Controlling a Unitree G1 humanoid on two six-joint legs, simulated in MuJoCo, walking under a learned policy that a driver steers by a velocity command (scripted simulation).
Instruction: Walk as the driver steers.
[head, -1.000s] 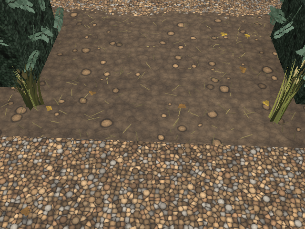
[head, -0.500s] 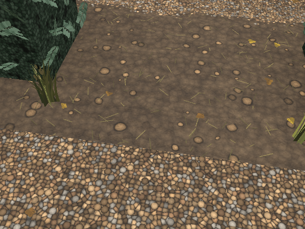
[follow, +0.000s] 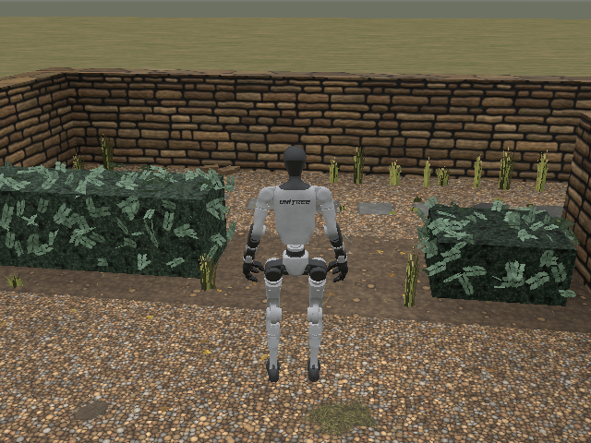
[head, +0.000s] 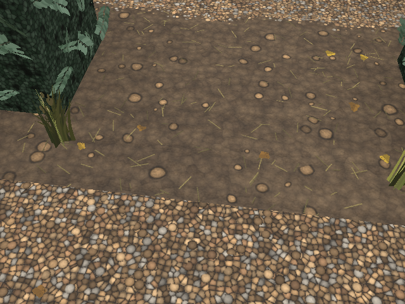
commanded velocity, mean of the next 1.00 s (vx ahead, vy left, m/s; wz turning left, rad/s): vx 0.01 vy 0.00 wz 0.00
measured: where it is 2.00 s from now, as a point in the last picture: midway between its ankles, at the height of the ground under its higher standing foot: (203, 299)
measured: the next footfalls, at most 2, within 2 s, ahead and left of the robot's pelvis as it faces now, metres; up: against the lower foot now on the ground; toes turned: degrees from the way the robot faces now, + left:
right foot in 1.66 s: +0.47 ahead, -0.13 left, -0.17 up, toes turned -2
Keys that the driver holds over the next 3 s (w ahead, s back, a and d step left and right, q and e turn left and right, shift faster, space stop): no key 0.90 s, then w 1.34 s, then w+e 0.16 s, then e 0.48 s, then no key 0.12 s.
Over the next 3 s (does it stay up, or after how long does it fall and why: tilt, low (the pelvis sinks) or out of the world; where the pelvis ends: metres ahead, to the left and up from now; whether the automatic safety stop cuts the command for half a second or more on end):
stays up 0.90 0.04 -0.18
